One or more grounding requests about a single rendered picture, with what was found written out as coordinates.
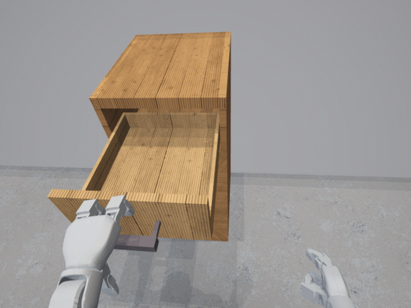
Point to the handle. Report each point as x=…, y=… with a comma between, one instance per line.
x=139, y=242

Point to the left robot forearm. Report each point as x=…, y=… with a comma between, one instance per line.
x=78, y=287

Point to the left robot hand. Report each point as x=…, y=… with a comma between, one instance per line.
x=92, y=236

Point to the right robot forearm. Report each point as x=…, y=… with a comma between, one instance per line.
x=340, y=301

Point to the drawer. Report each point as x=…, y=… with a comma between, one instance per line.
x=167, y=166

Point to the right robot hand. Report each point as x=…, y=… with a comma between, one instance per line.
x=318, y=288

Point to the cabinet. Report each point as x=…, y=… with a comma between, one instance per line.
x=175, y=73

